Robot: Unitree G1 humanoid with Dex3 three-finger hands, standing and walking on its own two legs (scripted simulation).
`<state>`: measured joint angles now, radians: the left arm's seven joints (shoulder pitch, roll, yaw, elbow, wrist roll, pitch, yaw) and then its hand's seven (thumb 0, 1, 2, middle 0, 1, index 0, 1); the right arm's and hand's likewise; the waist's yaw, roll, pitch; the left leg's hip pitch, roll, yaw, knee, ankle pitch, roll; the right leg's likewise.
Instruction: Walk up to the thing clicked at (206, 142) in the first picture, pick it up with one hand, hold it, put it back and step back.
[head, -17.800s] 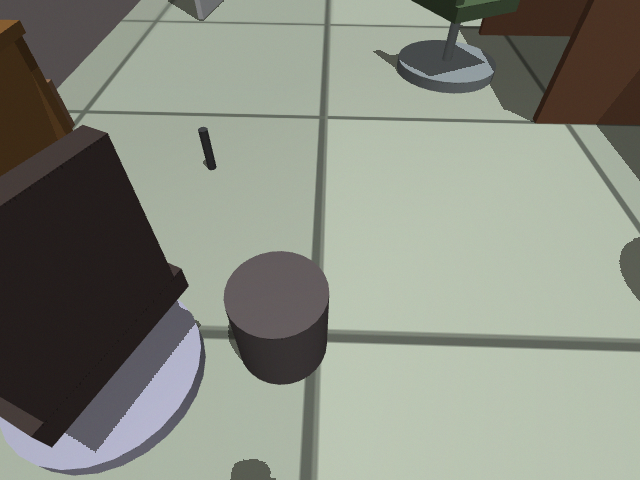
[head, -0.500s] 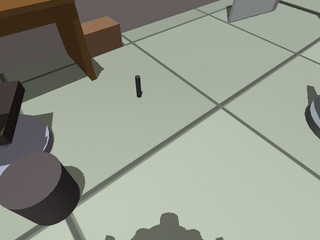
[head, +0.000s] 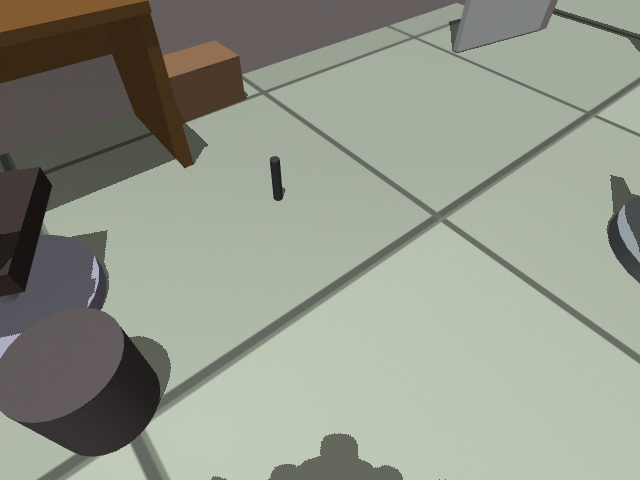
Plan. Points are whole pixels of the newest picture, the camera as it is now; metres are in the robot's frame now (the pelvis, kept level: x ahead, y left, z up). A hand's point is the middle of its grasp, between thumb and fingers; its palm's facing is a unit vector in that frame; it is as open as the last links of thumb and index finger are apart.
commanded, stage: stand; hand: left
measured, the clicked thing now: (276, 179) +1.44 +0.22 -0.67
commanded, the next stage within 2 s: walk up in 0.02 s
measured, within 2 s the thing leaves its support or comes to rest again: neither
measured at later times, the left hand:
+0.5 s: hand out of the picture +0.15 +0.36 -0.17, palm faces +0.02 -0.95 -0.32, open 7.4 cm
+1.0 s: hand (178, 289) +0.46 +0.28 -0.12, palm faces +0.01 -0.93 -0.37, open 7.4 cm
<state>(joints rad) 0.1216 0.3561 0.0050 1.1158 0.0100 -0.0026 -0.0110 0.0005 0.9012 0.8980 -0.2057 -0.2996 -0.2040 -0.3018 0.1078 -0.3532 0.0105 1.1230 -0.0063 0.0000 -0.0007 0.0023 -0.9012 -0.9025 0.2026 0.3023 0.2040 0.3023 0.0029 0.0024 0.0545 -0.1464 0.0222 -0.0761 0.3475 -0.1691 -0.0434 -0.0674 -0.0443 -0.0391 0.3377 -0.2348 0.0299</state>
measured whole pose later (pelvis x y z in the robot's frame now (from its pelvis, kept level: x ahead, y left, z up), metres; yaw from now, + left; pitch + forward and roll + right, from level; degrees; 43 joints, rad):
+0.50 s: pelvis +0.12 +0.07 -0.01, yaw +2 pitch -4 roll +1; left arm 0.27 0.45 0.06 1.01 0.01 -0.02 -0.08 0.01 0.91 0.90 -0.20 -0.30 -0.20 -0.30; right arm 0.27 -0.39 -0.08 0.97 -0.02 -0.07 0.05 0.00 -0.90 -0.90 0.20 0.30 0.21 0.30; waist -0.01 -0.08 0.05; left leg -0.19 0.00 0.10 0.49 -0.24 0.03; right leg -0.43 -0.03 0.07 1.06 -0.33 -0.03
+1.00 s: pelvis +0.36 +0.01 -0.01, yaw +0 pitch -3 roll +2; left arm 0.21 0.36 0.05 0.87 -0.01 -0.08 -0.06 0.00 0.90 0.90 -0.21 -0.30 -0.21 -0.30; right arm 0.30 -0.41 -0.05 0.91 0.00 -0.05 0.03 0.01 -0.90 -0.90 0.20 0.30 0.20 0.30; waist 0.01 0.03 0.09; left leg -0.36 0.03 -0.01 1.15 -0.38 0.03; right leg -0.24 -0.05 -0.05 0.54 -0.24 -0.03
